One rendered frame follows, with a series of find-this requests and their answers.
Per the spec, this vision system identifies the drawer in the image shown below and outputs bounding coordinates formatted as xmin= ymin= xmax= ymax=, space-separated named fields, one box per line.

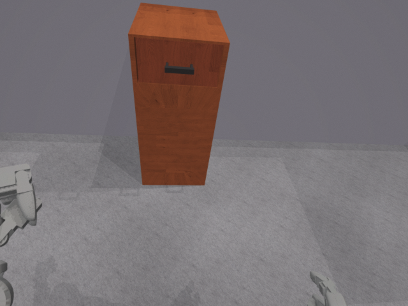
xmin=135 ymin=38 xmax=223 ymax=87

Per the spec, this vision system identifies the left robot forearm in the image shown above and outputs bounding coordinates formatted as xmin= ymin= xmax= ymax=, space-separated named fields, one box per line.
xmin=0 ymin=260 xmax=14 ymax=306

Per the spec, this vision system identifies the left robot hand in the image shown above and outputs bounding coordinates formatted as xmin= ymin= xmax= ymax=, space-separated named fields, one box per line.
xmin=0 ymin=163 xmax=42 ymax=247

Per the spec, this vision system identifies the right robot hand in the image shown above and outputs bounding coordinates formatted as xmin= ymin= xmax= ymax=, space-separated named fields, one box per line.
xmin=307 ymin=270 xmax=348 ymax=306

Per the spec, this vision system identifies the cabinet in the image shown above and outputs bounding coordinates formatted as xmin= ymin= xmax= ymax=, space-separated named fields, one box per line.
xmin=128 ymin=3 xmax=230 ymax=186

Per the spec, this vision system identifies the handle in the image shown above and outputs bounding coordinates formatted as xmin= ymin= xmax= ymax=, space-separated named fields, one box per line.
xmin=164 ymin=62 xmax=194 ymax=75

